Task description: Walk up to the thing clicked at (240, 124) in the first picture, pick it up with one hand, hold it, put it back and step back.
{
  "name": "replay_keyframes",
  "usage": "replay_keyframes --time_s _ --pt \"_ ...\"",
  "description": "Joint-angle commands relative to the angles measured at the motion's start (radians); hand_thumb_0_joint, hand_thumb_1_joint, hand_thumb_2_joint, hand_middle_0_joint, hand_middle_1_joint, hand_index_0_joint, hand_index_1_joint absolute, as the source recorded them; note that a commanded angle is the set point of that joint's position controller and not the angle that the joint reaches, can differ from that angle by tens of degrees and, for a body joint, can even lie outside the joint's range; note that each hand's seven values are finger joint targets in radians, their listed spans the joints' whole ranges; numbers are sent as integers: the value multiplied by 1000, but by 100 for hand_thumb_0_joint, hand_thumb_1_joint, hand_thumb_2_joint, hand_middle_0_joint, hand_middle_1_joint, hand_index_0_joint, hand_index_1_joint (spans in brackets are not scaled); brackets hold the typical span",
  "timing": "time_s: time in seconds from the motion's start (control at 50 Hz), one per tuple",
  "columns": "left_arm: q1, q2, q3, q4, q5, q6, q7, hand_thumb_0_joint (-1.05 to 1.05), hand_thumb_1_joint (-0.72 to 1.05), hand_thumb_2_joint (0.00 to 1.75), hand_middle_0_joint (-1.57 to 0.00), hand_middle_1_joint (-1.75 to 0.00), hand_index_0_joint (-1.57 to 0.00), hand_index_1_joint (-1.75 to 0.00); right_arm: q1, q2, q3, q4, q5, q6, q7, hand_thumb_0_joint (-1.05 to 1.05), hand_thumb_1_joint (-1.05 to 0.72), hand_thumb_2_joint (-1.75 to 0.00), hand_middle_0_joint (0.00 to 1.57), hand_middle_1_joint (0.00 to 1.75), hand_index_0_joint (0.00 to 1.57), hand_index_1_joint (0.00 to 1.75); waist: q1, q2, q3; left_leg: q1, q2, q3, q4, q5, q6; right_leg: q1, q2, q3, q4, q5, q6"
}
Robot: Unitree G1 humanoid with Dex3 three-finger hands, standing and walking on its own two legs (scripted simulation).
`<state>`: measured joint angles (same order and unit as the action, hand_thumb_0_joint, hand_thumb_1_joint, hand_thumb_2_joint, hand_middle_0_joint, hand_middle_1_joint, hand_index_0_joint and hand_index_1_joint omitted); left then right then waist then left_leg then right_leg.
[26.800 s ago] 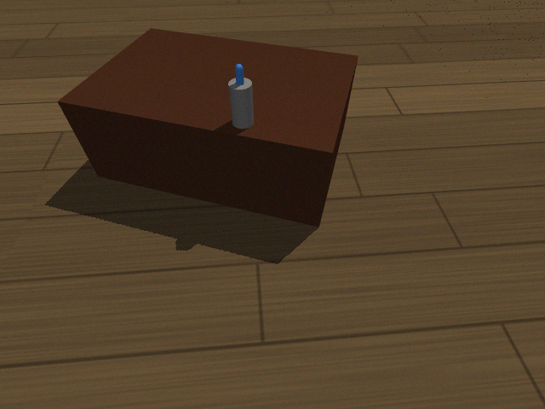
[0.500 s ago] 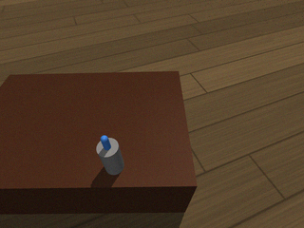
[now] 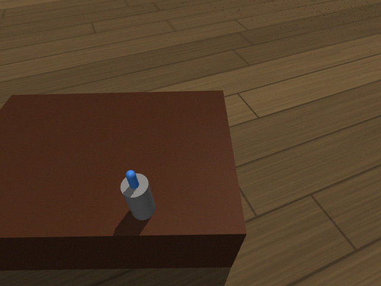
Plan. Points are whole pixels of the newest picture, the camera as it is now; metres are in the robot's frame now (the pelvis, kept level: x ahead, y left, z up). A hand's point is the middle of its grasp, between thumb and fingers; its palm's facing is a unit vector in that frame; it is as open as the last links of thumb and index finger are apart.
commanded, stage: stand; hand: left
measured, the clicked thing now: (137, 192) +0.44 +0.19 -0.21
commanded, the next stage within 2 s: step back in 0.54 s
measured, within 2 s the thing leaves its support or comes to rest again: neither
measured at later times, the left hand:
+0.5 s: hand out of the picture +0.07 +0.25 -0.15, palm faces -0.01 -0.93 -0.36, open 7.3 cm
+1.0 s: hand out of the picture +0.06 +0.34 -0.18, palm faces -0.03 -0.94 -0.34, open 7.3 cm
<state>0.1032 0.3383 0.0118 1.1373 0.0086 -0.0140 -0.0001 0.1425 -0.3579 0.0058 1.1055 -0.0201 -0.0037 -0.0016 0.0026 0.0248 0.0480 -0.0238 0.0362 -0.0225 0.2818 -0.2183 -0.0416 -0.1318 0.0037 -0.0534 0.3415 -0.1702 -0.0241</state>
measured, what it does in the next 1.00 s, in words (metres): walks backwards: left foot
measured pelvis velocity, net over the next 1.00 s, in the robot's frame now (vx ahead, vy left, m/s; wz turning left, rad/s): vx -0.09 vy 0.08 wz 0.01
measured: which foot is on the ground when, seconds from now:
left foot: down 0.00-0.60, up 0.62-0.84, down 0.86-1.00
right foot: down 0.00-0.88, up 0.90-1.00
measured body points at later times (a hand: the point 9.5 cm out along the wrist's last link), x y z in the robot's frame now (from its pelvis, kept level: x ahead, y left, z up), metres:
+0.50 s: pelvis +0.00 +0.00 +0.00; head +0.00 -0.01 +0.45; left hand +0.07 +0.30 -0.13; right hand +0.06 -0.30 -0.14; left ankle -0.04 +0.15 -0.75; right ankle +0.01 -0.10 -0.75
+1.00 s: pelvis -0.09 +0.08 -0.01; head -0.01 +0.11 +0.43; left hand +0.06 +0.38 -0.15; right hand -0.06 -0.24 -0.12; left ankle -0.09 +0.17 -0.75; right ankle -0.08 -0.08 -0.67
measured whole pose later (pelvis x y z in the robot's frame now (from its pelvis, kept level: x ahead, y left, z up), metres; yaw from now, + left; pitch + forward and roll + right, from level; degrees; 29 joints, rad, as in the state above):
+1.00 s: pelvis -0.09 +0.08 -0.01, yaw +0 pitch -1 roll -2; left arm 0.01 0.40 0.07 0.91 0.01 0.08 0.03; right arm 0.19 -0.35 -0.05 0.97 -0.05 0.04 0.01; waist -0.04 -0.05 0.19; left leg -0.24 -0.01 -0.04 0.57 -0.31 0.04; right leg -0.49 0.11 0.16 1.08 -0.50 -0.01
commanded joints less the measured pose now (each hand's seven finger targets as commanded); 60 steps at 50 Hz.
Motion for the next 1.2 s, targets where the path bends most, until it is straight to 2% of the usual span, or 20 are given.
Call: replay_keyframes --time_s 0.0,0.16,0.24,0.5,0.52,0.58,0.6,0.64,0.7,0.76,0.82,0.84,0.86,0.88,0.9,0.96,1.04,1.08,1.12,1.18 --pt "-46 220 37 -62 -2 -20 11 0 90 90 -20 -30 -20 -30 -28 -202 -42 -54 3 -19 -14 0 -90 -90 20 30 20 30 -2 -21 -69 -66 98 -55 -40 145 51 79 -139 123 -43 211 -7" --pt "-47 226 38 -60 -1 -19 10 0 90 90 -20 -30 -20 -30 -19 -197 -43 -50 2 -17 -11 0 -90 -90 20 30 20 30 -1 -28 -37 -81 92 -56 -43 72 52 46 -133 134 -70 81 -4" --pt "-48 225 38 -63 0 -23 11 0 90 90 -20 -30 -20 -30 -27 -199 -44 -58 3 -19 -12 0 -90 -90 20 30 20 30 -5 -22 -78 -66 97 -56 -35 130 53 77 -141 131 -46 204 -7" --pt "-45 228 37 -67 -2 -22 12 0 90 90 -20 -30 -20 -30 -16 -198 -44 -54 2 -18 -12 0 -90 -90 20 30 20 30 -4 -32 -65 -69 96 -51 -42 126 50 69 -137 129 -47 183 -6" --pt "-45 287 88 -93 -16 -10 14 0 90 90 -20 -30 -20 -30 -58 -240 -63 -66 12 -1 -8 0 -90 -90 20 30 20 30 16 -47 45 -152 70 -51 95 255 73 6 -138 161 17 384 -13" --pt "-22 318 105 -131 -14 3 24 0 90 90 -20 -30 -20 -30 -5 -200 -65 -94 28 19 -10 0 -90 -90 20 30 20 30 6 -142 -29 -181 -43 35 355 43 55 8 -270 269 -25 484 -150" --pt "-40 317 109 -156 -6 4 27 0 90 90 -20 -30 -20 -30 10 -195 -72 -101 27 30 -11 0 -90 -90 20 30 20 30 7 -188 -51 -225 -74 21 506 -250 59 12 -341 331 -42 487 -214" --pt "-75 306 113 -204 12 7 28 0 90 90 -20 -30 -20 -30 34 -208 -85 -123 22 48 -4 0 -90 -90 20 30 20 30 -4 -168 -76 -232 -54 -63 700 -353 76 -78 -374 317 -19 422 -258" --pt "-160 281 102 -265 24 21 30 0 90 90 -20 -30 -20 -30 96 -217 -101 -140 32 54 2 0 -90 -90 20 30 20 30 -44 -182 -113 -225 -46 -68 720 -296 76 -128 -301 221 45 357 -216" --pt "-119 277 101 -292 31 35 34 0 90 90 -20 -30 -20 -30 96 -211 -101 -164 21 52 -1 0 -90 -90 20 30 20 30 -11 -188 -135 -277 -30 -45 503 -265 57 -27 -278 226 125 346 -191" --pt "-131 275 97 -311 3 64 24 0 90 90 -20 -30 -20 -30 135 -204 -115 -150 -8 31 -9 0 -90 -90 20 30 20 30 -42 -153 -101 -183 -50 34 130 14 50 -75 -212 180 254 220 -116" --pt "-96 231 89 -319 -4 74 21 0 90 90 -20 -30 -20 -30 118 -243 -127 -162 -30 26 -12 0 -90 -90 20 30 20 30 -26 -34 -71 -159 34 -102 50 132 58 -164 -127 149 363 62 -69" --pt "-61 176 80 -326 -12 78 23 0 90 90 -20 -30 -20 -30 68 -343 -143 -188 -47 20 -12 0 -90 -90 20 30 20 30 9 221 -51 -114 248 -413 0 372 113 -343 63 104 526 -353 -14" --pt "-68 226 98 -310 3 83 36 0 90 90 -20 -30 -20 -30 15 -406 -152 -213 -32 20 -7 0 -90 -90 20 30 20 30 -17 175 -45 -228 328 -448 22 423 242 -312 113 213 698 -486 8" --pt "-98 243 104 -306 10 81 43 0 90 90 -20 -30 -20 -30 -1 -415 -155 -233 -25 17 -9 0 -90 -90 20 30 20 30 -45 221 -37 -321 372 -545 -20 324 312 -277 119 258 824 -502 14" --pt "1 240 105 -279 -14 79 34 0 90 90 -20 -30 -20 -30 -98 -274 -119 -249 -31 7 -26 0 -90 -90 20 30 20 30 55 86 -32 -97 151 -163 118 500 171 -430 122 304 896 -285 5" --pt "14 214 106 -313 4 66 31 0 90 90 -20 -30 -20 -30 33 -239 -123 -242 -3 9 -40 0 -90 -90 20 30 20 30 -6 114 -131 160 156 -176 197 618 144 -441 102 242 791 -252 48" --pt "1 210 102 -332 7 61 30 0 90 90 -20 -30 -20 -30 50 -237 -124 -252 5 13 -45 0 -90 -90 20 30 20 30 -28 108 -116 175 176 -170 194 602 175 -435 91 230 712 -270 62" --pt "-8 211 102 -342 6 62 32 0 90 90 -20 -30 -20 -30 58 -250 -129 -263 3 16 -45 0 -90 -90 20 30 20 30 -46 100 -105 145 228 -192 195 592 252 -389 70 217 625 -332 66" --pt "10 213 105 -339 9 58 26 0 90 90 -20 -30 -20 -30 71 -260 -132 -277 -1 16 -41 0 -90 -90 20 30 20 30 -53 97 -106 107 233 -189 204 585 255 -317 46 181 517 -341 53"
